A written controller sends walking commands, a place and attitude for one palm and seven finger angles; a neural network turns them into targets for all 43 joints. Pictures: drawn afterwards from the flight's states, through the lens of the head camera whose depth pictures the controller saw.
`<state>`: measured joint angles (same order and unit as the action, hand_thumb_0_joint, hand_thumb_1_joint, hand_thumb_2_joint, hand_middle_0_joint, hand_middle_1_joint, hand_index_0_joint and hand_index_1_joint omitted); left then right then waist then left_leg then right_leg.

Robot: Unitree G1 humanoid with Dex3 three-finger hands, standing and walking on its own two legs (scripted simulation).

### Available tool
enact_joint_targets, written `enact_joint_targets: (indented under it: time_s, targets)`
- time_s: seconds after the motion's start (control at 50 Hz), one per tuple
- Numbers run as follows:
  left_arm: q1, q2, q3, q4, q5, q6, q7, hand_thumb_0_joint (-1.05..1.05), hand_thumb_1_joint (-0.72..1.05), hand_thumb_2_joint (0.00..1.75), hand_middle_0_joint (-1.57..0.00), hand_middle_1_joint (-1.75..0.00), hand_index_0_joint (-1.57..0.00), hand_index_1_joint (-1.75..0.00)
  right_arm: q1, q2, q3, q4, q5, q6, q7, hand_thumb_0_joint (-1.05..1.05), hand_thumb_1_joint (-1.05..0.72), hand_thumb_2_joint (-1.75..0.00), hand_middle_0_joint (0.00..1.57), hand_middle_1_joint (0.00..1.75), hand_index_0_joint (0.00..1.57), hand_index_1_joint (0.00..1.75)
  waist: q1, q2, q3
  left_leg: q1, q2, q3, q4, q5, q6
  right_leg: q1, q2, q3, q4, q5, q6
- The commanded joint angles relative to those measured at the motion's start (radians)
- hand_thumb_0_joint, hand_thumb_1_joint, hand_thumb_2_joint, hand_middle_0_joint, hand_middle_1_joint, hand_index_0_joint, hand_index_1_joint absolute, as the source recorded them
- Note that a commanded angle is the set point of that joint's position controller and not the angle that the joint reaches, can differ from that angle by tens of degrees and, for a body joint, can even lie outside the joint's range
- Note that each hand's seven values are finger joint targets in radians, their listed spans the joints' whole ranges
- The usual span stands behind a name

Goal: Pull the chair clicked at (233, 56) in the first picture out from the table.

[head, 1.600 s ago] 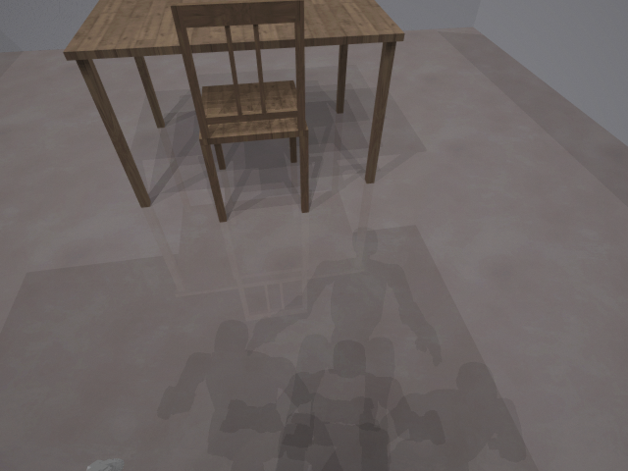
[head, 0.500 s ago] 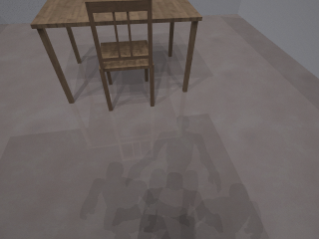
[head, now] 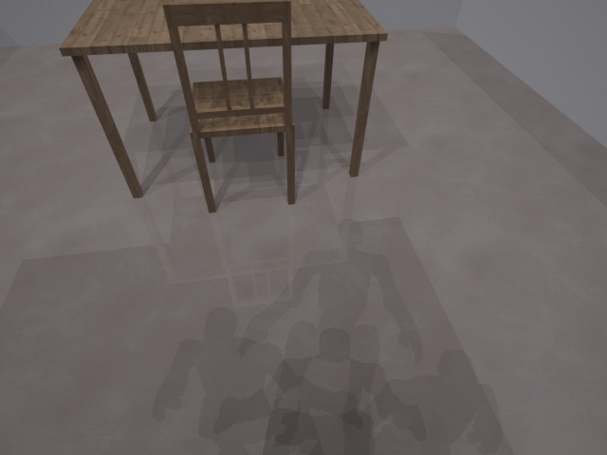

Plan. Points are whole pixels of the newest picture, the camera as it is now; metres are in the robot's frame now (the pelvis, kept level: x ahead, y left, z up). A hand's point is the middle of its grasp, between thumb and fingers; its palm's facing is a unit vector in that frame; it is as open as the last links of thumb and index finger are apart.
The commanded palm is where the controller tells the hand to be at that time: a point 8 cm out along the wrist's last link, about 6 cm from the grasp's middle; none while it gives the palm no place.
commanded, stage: walk to a spot facing it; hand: left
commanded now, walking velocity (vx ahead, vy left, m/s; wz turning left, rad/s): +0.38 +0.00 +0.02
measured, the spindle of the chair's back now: (223, 70) +1.32 +0.36 -0.10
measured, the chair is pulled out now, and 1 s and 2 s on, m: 0.00 0.00 0.00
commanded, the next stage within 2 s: turn to face it in 1.28 s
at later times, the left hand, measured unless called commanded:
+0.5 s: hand (191, 442) +0.18 +0.19 -0.18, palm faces -0.06 -0.98 -0.17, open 7.3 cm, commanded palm none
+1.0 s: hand (213, 373) +0.30 +0.19 -0.21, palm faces +0.09 -0.99 -0.11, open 7.3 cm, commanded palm none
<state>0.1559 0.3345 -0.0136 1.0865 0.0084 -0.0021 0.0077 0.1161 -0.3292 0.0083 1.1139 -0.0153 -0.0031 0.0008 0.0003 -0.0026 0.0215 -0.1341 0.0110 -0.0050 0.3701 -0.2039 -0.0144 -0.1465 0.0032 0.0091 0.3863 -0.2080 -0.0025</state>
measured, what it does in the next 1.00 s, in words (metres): walks ahead: right foot, then left foot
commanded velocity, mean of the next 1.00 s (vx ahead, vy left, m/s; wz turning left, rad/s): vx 0.38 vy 0.00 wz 0.01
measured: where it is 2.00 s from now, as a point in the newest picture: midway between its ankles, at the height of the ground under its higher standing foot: (316, 345)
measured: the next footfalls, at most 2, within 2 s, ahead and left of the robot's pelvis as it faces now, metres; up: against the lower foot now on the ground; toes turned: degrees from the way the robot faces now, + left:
right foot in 0.58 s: +0.29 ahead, -0.13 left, +0.00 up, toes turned -10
left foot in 0.96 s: +0.45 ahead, +0.12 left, +0.00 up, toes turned +11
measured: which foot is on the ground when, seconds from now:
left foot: down 0.00-0.58, up 0.60-0.94, down 0.96-1.00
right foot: down 0.00-0.24, up 0.26-0.56, down 0.58-0.96, up 0.98-1.00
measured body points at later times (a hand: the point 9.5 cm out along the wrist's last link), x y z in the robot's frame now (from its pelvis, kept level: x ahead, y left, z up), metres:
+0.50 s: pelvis +0.13 +0.01 -0.01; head +0.16 +0.01 +0.44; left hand +0.18 +0.24 -0.17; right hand -0.02 -0.18 -0.15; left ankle +0.00 +0.13 -0.75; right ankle +0.21 -0.12 -0.72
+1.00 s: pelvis +0.34 +0.02 -0.03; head +0.34 +0.06 +0.42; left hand +0.30 +0.24 -0.20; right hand +0.45 -0.22 -0.14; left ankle +0.41 +0.11 -0.75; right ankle +0.26 -0.12 -0.72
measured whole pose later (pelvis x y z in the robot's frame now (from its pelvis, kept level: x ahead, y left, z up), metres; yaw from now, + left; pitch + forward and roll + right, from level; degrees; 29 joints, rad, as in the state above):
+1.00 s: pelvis +0.34 +0.02 -0.03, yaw +1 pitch -2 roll -3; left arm 0.38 0.18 0.05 1.11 0.02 -0.02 0.00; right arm 0.16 -0.16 -0.06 0.98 -0.04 -0.08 0.02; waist 0.01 -0.04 0.02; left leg -0.39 0.10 0.16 0.69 -0.27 0.05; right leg -0.19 -0.06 -0.13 0.81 -0.48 0.00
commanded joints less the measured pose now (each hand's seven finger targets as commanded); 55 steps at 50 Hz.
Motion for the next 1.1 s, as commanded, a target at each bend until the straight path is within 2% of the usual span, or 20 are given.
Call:
enact_joint_targets:
  time_s: [0.0,0.1,0.16,0.18,0.22,0.24,0.28,0.46,0.52,0.54,0.56,0.58,0.62,0.72,0.84,0.9,0.94,0.96,1.02,1.08]
  targets:
    - [0.078,0.088,0.027,-0.022,0.010,0.005,0.000,0.00,0.90,0.90,-0.20,-0.30,-0.20,-0.30,0.051,-0.063,-0.015,-0.036,-0.009,0.002,-0.002,0.00,-0.90,-0.90,0.20,0.30,0.20,0.30,0.013,-0.055,0.032,-0.102,0.054,-0.040,0.006,-0.250,0.024,-0.053,-0.120,0.153,-0.118,-0.337,-0.031]
    - [0.160,0.113,0.063,-0.042,0.009,-0.005,-0.007,0.00,0.90,0.90,-0.20,-0.30,-0.20,-0.30,0.113,-0.024,-0.026,-0.066,-0.009,-0.014,0.000,0.00,-0.90,-0.90,0.20,0.30,0.20,0.30,0.013,-0.143,0.085,-0.221,0.023,0.042,0.216,-0.231,0.029,-0.050,-0.221,0.281,-0.169,-0.457,-0.130]
    - [0.154,0.077,0.069,-0.056,0.008,-0.017,-0.008,0.00,0.90,0.90,-0.20,-0.30,-0.20,-0.30,0.186,0.000,-0.033,-0.053,-0.004,-0.034,0.000,0.00,-0.90,-0.90,0.20,0.30,0.20,0.30,-0.022,-0.069,0.107,-0.093,0.041,0.054,0.130,-0.194,0.038,-0.150,-0.185,0.196,-0.073,-0.315,-0.128]
    - [0.139,0.050,0.067,-0.062,0.009,-0.017,-0.012,0.00,0.90,0.90,-0.20,-0.30,-0.20,-0.30,0.234,-0.005,-0.039,-0.037,-0.004,-0.038,0.000,0.00,-0.90,-0.90,0.20,0.30,0.20,0.30,-0.041,0.005,0.118,-0.022,0.065,0.001,0.075,-0.208,0.053,-0.220,-0.123,0.129,0.016,-0.283,-0.102]
    - [0.062,-0.042,0.054,-0.108,0.011,-0.026,-0.016,0.00,0.90,0.90,-0.20,-0.30,-0.20,-0.30,0.426,-0.085,-0.069,0.020,-0.014,-0.053,-0.016,0.00,-0.90,-0.90,0.20,0.30,0.20,0.30,-0.109,0.304,0.145,0.160,0.325,-0.395,-0.155,-0.176,0.190,-0.490,0.027,-0.102,0.463,-0.267,-0.023]
    - [-0.010,-0.036,0.055,-0.146,0.015,-0.038,-0.012,0.00,0.90,0.90,-0.20,-0.30,-0.20,-0.30,0.482,-0.065,-0.066,0.031,-0.012,-0.059,-0.026,0.00,-0.90,-0.90,0.20,0.30,0.20,0.30,-0.121,0.237,0.183,0.212,0.391,-0.467,-0.178,-0.003,0.260,-0.623,-0.023,-0.033,0.611,-0.332,-0.025]
    - [-0.024,-0.047,0.061,-0.139,0.014,-0.050,-0.022,0.00,0.90,0.90,-0.20,-0.30,-0.20,-0.30,0.458,-0.006,-0.056,0.027,-0.005,-0.073,-0.034,0.00,-0.90,-0.90,0.20,0.30,0.20,0.30,-0.090,0.079,0.164,0.220,0.382,-0.367,-0.132,0.232,0.268,-0.641,-0.095,-0.002,0.683,-0.276,-0.025]
    - [-0.022,-0.137,0.068,-0.129,0.009,-0.034,-0.043,0.00,0.90,0.90,-0.20,-0.30,-0.20,-0.30,0.420,0.038,-0.060,0.059,-0.011,-0.084,-0.039,0.00,-0.90,-0.90,0.20,0.30,0.20,0.30,-0.021,0.142,0.125,0.050,0.242,-0.022,-0.131,0.321,0.163,-0.273,-0.058,-0.160,0.289,-0.037,-0.027]
    - [0.250,-0.072,0.092,-0.049,0.018,-0.049,-0.031,0.00,0.90,0.90,-0.20,-0.30,-0.20,-0.30,0.393,0.032,-0.064,0.057,0.001,-0.080,-0.034,0.00,-0.90,-0.90,0.20,0.30,0.20,0.30,0.112,0.058,-0.011,-0.030,0.175,0.063,0.226,0.510,0.107,0.107,-0.008,-0.183,0.172,0.032,-0.060]
    - [0.393,0.019,0.118,-0.011,0.026,-0.066,-0.017,0.00,0.90,0.90,-0.20,-0.30,-0.20,-0.30,0.403,0.074,-0.059,0.039,0.010,-0.081,-0.022,0.00,-0.90,-0.90,0.20,0.30,0.20,0.30,0.165,-0.096,-0.118,-0.230,0.118,0.101,0.524,0.270,0.070,0.335,-0.200,0.038,0.106,-0.079,-0.123]
    - [0.479,0.119,0.138,0.009,0.016,-0.066,-0.004,0.00,0.90,0.90,-0.20,-0.30,-0.20,-0.30,0.416,0.131,-0.052,0.001,0.017,-0.085,-0.019,0.00,-0.90,-0.90,0.20,0.30,0.20,0.30,0.154,-0.285,-0.218,-0.436,0.002,0.099,0.861,-0.327,0.044,0.430,-0.480,0.495,-0.062,-0.134,-0.231]
    - [0.423,0.108,0.136,0.002,0.000,-0.060,0.001,0.00,0.90,0.90,-0.20,-0.30,-0.20,-0.30,0.322,0.114,-0.057,-0.023,0.019,-0.074,-0.016,0.00,-0.90,-0.90,0.20,0.30,0.20,0.30,0.150,-0.175,-0.154,-0.492,0.049,0.013,0.998,-0.336,0.066,0.326,-0.502,0.550,-0.145,-0.263,-0.261]
    - [0.244,0.011,0.105,-0.039,0.012,-0.060,0.010,0.00,0.90,0.90,-0.20,-0.30,-0.20,-0.30,0.237,0.137,-0.064,-0.046,0.000,-0.066,-0.005,0.00,-0.90,-0.90,0.20,0.30,0.20,0.30,0.076,-0.086,0.042,-0.534,0.137,-0.015,1.003,-0.188,0.061,0.036,-0.437,0.357,-0.171,-0.308,-0.213]
    - [0.133,-0.062,0.078,-0.054,0.024,-0.073,0.011,0.00,0.90,0.90,-0.20,-0.30,-0.20,-0.30,0.311,0.182,-0.067,-0.036,-0.011,-0.015,0.012,0.00,-0.90,-0.90,0.20,0.30,0.20,0.30,-0.048,-0.117,0.084,-0.344,0.157,0.058,0.699,-0.084,0.011,-0.250,-0.305,0.005,-0.232,-0.165,-0.139]
    - [0.177,-0.015,0.092,-0.038,0.025,-0.073,0.002,0.00,0.90,0.90,-0.20,-0.30,-0.20,-0.30,0.158,0.149,-0.074,-0.122,-0.006,-0.040,0.035,0.00,-0.90,-0.90,0.20,0.30,0.20,0.30,-0.021,-0.076,0.114,-0.235,0.120,0.127,0.365,-0.034,0.014,-0.195,-0.294,-0.018,-0.196,-0.210,-0.138]
    - [0.178,-0.031,0.093,-0.042,0.021,-0.061,-0.002,0.00,0.90,0.90,-0.20,-0.30,-0.20,-0.30,0.268,0.096,-0.086,-0.099,-0.009,-0.053,0.025,0.00,-0.90,-0.90,0.20,0.30,0.20,0.30,-0.085,0.036,0.091,0.025,0.074,0.171,0.219,-0.053,0.017,-0.258,-0.225,-0.091,0.001,-0.173,-0.099]
    - [0.192,-0.128,0.076,-0.092,0.006,-0.058,-0.018,0.00,0.90,0.90,-0.20,-0.30,-0.20,-0.30,0.496,-0.093,-0.128,-0.053,-0.028,-0.066,0.002,0.00,-0.90,-0.90,0.20,0.30,0.20,0.30,-0.147,0.439,-0.015,0.238,0.424,-0.425,-0.149,-0.300,0.155,-0.504,-0.008,-0.207,0.656,-0.367,-0.007]
    - [0.131,-0.093,0.079,-0.112,0.016,-0.056,-0.010,0.00,0.90,0.90,-0.20,-0.30,-0.20,-0.30,0.480,-0.072,-0.117,-0.041,-0.021,-0.059,-0.013,0.00,-0.90,-0.90,0.20,0.30,0.20,0.30,-0.144,0.339,-0.016,0.192,0.452,-0.505,-0.204,-0.350,0.181,-0.557,-0.036,-0.064,0.848,-0.347,-0.024]
    - [0.139,-0.109,0.086,-0.072,0.024,-0.054,-0.028,0.00,0.90,0.90,-0.20,-0.30,-0.20,-0.30,0.271,0.048,-0.081,-0.099,-0.012,-0.080,-0.021,0.00,-0.90,-0.90,0.20,0.30,0.20,0.30,-0.039,0.085,0.054,0.027,0.372,-0.234,-0.187,-0.168,0.159,-0.552,-0.141,-0.012,0.903,-0.102,-0.015]
    - [0.196,-0.144,0.084,-0.041,0.027,-0.029,-0.027,0.00,0.90,0.90,-0.20,-0.30,-0.20,-0.30,0.261,0.101,-0.076,-0.080,-0.005,-0.099,-0.027,0.00,-0.90,-0.90,0.20,0.30,0.20,0.30,0.005,0.099,0.024,0.014,0.290,-0.024,-0.178,0.113,0.136,-0.476,-0.141,-0.027,0.820,-0.019,0.010]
